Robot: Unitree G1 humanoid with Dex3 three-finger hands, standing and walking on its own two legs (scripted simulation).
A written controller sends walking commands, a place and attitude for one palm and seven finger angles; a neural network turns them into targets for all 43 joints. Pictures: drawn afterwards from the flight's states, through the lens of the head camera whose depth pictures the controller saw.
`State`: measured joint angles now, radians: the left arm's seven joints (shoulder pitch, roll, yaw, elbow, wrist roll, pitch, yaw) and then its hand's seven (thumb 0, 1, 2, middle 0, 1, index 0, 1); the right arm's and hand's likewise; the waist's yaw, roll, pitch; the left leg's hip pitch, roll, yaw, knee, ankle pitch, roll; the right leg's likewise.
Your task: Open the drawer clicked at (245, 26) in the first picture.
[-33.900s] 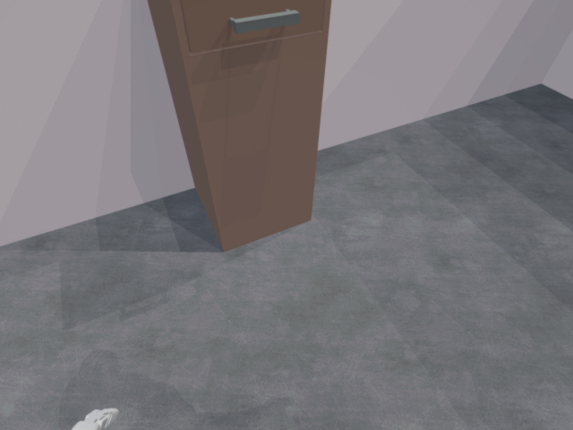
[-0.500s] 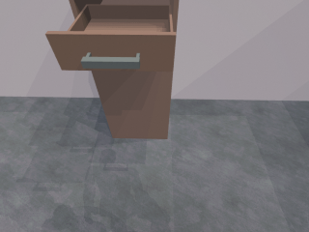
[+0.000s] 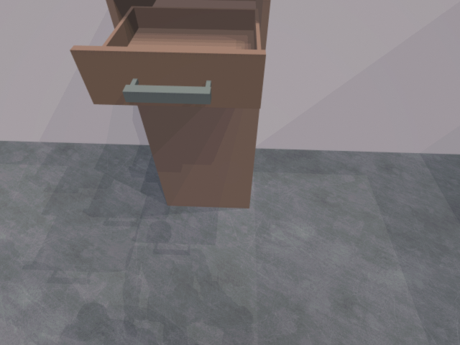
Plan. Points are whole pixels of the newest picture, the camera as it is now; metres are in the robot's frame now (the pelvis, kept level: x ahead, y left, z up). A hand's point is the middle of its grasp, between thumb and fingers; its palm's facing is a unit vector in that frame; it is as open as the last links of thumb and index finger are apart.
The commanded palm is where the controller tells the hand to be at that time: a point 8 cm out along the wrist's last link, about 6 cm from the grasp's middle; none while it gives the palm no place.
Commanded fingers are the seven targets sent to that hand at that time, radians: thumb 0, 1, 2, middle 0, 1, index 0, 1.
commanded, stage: look to check the result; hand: left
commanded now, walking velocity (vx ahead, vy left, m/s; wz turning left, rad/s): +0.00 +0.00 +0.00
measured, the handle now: (169, 88) +0.56 +0.16 +0.15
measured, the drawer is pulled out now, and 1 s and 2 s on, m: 0.29 0.29 0.29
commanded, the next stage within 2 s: stand and wait in 0.02 s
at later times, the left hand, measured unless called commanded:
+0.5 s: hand out of the picture +0.02 +0.19 -0.17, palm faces +0.02 -0.97 -0.23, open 7.4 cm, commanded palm none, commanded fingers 0.00 0.90 0.90 -0.20 -0.30 -0.20 -0.30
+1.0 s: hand out of the picture +0.02 +0.20 -0.17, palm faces +0.01 -0.97 -0.24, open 7.4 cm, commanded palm none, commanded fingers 0.00 0.90 0.90 -0.20 -0.30 -0.20 -0.30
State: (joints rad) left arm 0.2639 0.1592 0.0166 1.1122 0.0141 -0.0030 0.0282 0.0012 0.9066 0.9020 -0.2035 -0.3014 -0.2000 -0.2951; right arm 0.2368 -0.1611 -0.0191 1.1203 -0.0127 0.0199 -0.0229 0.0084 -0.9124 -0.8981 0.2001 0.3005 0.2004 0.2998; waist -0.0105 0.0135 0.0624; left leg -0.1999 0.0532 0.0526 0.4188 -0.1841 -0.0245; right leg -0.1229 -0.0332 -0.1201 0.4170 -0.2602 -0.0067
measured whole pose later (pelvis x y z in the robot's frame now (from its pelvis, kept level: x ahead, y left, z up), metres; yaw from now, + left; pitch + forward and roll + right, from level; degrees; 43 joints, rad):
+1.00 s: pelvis +0.00 +0.00 +0.00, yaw +0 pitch -2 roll +0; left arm 0.24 0.20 0.02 1.11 0.01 -0.01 0.02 0.00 0.91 0.90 -0.20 -0.30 -0.20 -0.30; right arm 0.21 -0.19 -0.02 1.13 -0.01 0.02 -0.02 0.01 -0.91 -0.90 0.20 0.30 0.20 0.30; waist -0.01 0.01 0.07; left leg -0.18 0.05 0.05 0.38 -0.17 -0.02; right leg -0.10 -0.03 -0.13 0.38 -0.25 -0.01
